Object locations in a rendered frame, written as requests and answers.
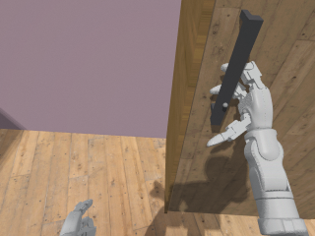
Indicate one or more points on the wardrobe door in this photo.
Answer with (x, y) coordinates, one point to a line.
(216, 179)

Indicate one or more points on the right robot forearm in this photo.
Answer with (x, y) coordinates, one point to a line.
(278, 215)

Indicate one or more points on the robot right hand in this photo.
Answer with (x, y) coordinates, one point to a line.
(257, 103)

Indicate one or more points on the handle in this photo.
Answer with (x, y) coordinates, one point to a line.
(251, 25)

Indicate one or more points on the robot left hand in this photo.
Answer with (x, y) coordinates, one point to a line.
(76, 225)

